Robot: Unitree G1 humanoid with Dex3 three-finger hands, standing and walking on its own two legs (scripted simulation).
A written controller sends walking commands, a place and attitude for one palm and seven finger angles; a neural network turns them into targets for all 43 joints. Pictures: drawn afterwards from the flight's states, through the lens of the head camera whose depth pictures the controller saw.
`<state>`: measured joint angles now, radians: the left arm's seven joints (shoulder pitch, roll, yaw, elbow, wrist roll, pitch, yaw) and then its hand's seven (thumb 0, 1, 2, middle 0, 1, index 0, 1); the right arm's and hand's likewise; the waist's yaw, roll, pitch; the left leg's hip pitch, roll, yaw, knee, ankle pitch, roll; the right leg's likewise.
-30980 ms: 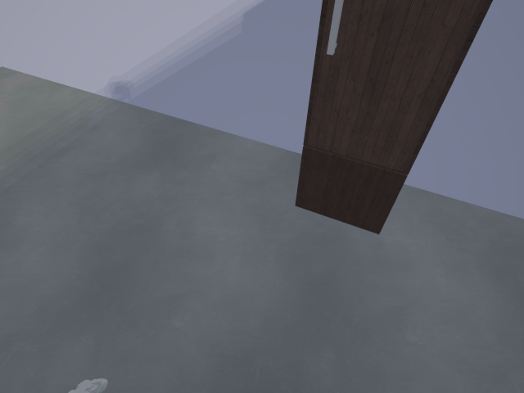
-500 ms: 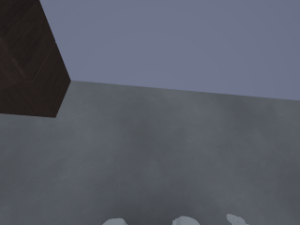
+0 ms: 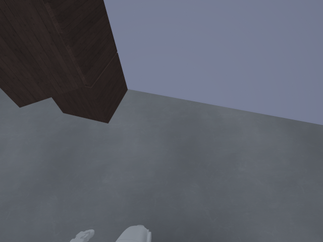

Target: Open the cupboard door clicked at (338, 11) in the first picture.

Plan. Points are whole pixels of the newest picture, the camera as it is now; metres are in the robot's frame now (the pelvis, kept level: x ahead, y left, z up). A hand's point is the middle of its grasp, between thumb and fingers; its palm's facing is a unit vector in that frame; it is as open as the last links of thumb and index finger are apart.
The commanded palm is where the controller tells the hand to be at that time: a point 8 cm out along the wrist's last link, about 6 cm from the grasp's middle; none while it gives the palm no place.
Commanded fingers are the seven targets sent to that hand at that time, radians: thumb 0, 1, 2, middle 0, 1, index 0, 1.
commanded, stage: turn to face it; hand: left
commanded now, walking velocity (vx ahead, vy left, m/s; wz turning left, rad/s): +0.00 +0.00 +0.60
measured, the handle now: out of the picture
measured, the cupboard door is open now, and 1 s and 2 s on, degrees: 42 42 42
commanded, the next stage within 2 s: take the last steps up to it in 0.74 s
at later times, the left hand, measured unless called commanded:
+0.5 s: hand out of the picture +0.02 +0.27 -0.17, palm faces +0.32 -0.92 -0.24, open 7.4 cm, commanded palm none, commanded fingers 0.00 0.90 0.90 -0.20 -0.30 -0.20 -0.30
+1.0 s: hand out of the picture +0.00 +0.20 -0.16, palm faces +0.47 -0.85 -0.23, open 7.3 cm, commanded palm none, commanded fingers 0.00 0.90 0.90 -0.20 -0.30 -0.20 -0.30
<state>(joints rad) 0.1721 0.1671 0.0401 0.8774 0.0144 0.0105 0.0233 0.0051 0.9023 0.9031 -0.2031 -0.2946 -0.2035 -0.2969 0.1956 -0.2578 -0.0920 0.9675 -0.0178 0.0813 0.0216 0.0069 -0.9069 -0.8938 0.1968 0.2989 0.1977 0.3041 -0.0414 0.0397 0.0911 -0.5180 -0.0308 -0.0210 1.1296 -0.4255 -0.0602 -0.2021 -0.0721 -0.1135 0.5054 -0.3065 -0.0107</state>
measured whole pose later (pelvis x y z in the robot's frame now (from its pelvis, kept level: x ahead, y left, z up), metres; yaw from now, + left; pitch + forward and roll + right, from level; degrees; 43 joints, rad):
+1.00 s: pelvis +0.04 +0.01 +0.00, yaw +26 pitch +0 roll +2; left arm 0.25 0.16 0.05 0.98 0.02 -0.03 0.01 0.00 0.92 0.90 -0.20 -0.29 -0.21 -0.30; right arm 0.21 -0.22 -0.07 1.05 -0.02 0.06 0.02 0.01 -0.91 -0.89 0.19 0.30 0.19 0.30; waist 0.01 0.00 0.07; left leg -0.42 0.02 0.03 0.95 -0.42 -0.06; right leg -0.14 -0.09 -0.17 0.43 -0.28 -0.01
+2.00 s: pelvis +0.28 +0.22 +0.01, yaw +28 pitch +0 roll +0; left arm 0.23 0.17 0.07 1.04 0.01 -0.08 0.01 -0.03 0.96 0.90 -0.20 -0.29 -0.20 -0.30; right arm 0.25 -0.16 -0.05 1.08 -0.02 -0.02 0.00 0.01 -0.91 -0.89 0.19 0.30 0.19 0.30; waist -0.01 0.01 0.06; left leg -0.52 0.10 0.05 0.89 -0.26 -0.04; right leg -0.15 0.00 -0.14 0.37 -0.23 -0.05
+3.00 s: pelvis +0.40 +0.34 +0.00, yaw +25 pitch +0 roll +1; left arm 0.15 0.16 0.04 1.00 0.02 0.00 0.03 0.00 0.92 0.90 -0.21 -0.29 -0.21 -0.30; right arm 0.18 -0.19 -0.05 1.05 0.00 0.05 -0.02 0.00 -0.91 -0.89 0.19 0.30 0.20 0.30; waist 0.00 -0.01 0.09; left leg -0.31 0.00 0.04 0.73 -0.44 -0.06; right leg -0.21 -0.07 -0.06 0.49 -0.28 0.01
